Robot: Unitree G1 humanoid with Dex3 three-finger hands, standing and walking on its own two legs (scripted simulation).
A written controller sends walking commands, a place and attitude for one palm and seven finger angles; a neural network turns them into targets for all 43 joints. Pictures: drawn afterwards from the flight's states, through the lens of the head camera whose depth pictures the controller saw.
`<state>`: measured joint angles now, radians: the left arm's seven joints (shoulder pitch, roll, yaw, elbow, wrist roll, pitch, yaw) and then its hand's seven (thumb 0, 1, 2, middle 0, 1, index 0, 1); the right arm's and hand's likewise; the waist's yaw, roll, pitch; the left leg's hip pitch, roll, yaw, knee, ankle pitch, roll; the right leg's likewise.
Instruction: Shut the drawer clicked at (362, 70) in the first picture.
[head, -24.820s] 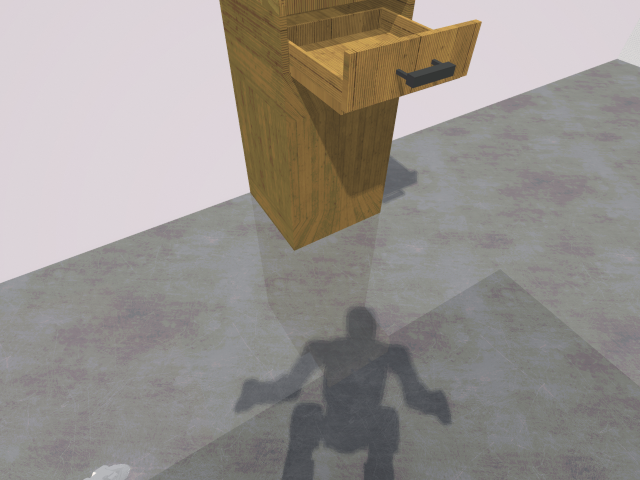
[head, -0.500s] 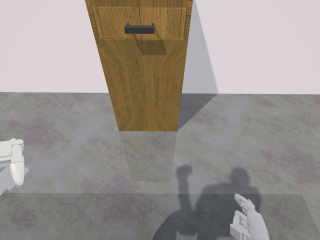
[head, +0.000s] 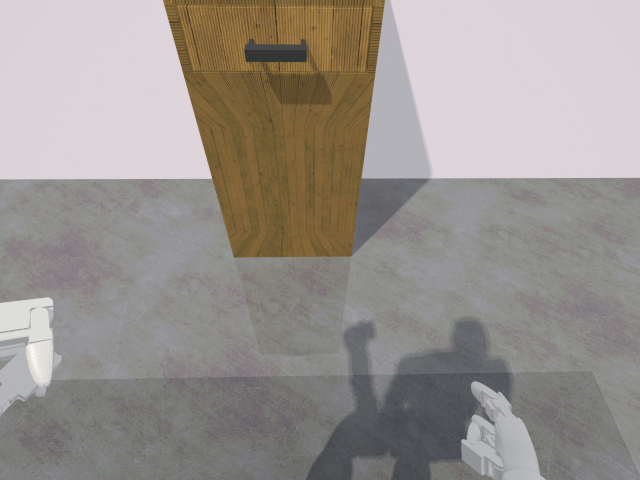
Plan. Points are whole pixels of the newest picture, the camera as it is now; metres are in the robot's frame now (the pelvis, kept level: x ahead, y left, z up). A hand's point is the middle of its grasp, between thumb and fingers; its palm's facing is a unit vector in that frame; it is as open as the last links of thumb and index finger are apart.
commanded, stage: let the arm hang, fingers relaxed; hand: left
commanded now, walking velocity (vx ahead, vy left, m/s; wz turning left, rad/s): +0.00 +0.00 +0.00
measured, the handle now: (276, 48) +0.94 +0.14 +0.06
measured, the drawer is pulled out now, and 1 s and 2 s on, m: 0.00 0.00 0.00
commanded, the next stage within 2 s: look to check the result in 1.10 s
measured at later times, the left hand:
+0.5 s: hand out of the picture -0.05 +0.20 -0.17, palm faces +0.02 -0.97 -0.25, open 4.4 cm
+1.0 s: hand out of the picture -0.01 +0.16 -0.17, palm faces +0.02 -0.98 -0.22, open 7.2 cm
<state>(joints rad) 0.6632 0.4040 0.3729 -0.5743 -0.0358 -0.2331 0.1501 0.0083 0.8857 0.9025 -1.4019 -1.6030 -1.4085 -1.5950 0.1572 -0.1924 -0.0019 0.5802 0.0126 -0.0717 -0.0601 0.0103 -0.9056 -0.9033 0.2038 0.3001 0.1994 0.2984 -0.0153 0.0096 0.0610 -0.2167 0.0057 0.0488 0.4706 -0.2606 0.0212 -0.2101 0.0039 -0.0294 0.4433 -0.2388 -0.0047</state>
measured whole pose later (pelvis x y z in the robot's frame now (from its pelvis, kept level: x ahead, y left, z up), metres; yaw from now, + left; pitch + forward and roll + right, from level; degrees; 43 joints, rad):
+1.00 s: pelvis -0.03 -0.02 +0.00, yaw +0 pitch -2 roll +0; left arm 0.23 0.15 0.00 1.14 0.01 -0.01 0.04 0.01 0.93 0.90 -0.20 -0.31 -0.21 -0.30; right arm 0.30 -0.13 -0.01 1.12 -0.02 0.01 -0.03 0.00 -0.91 -0.90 0.20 0.30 0.20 0.30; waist -0.02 0.03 0.05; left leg -0.19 0.01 0.04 0.41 -0.19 0.00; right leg -0.19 0.01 -0.04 0.41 -0.19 -0.03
